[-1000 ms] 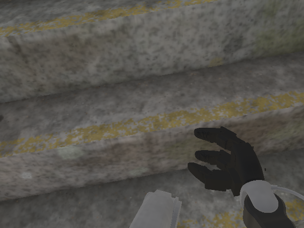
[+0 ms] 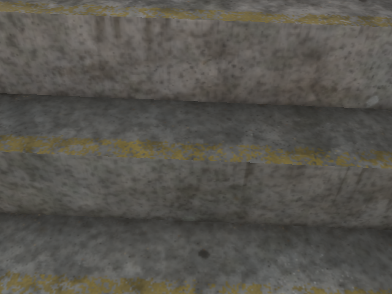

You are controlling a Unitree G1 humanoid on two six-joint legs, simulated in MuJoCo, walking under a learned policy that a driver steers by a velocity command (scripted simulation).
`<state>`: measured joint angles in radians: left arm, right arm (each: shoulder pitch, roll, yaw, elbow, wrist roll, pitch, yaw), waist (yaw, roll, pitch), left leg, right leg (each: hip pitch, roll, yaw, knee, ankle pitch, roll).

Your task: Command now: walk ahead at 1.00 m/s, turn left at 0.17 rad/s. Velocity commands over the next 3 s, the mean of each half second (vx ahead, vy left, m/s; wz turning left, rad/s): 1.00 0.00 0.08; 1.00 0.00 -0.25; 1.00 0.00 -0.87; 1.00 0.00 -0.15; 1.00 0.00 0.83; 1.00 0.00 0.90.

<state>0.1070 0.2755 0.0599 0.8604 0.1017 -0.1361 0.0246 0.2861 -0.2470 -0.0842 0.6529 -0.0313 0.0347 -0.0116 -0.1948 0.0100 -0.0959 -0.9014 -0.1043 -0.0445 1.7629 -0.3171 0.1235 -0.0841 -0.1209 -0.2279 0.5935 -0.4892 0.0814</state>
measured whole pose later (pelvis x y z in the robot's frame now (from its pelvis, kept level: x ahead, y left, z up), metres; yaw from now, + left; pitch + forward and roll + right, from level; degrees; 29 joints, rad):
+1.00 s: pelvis +0.19 +0.10 +0.16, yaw -4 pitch +2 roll +0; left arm 0.23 0.17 0.07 0.71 0.05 -0.07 -0.01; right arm 0.15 -0.19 -0.04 0.75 -0.04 -0.05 -0.02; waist 0.07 0.00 -0.07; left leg -0.67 0.05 0.09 1.12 -0.49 0.04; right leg -0.83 0.12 0.15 2.08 0.07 -0.14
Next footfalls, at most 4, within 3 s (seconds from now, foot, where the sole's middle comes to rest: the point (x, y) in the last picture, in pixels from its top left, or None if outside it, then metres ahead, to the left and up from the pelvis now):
0.10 left None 0.06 0.11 -0.75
0.58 right None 0.02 -0.01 -0.75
0.82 left None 0.29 0.21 -0.53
1.40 right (216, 271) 0.44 -0.11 -0.31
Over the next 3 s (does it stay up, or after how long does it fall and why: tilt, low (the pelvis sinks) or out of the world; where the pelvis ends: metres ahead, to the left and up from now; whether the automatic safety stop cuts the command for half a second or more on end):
stays up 0.87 -0.30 0.86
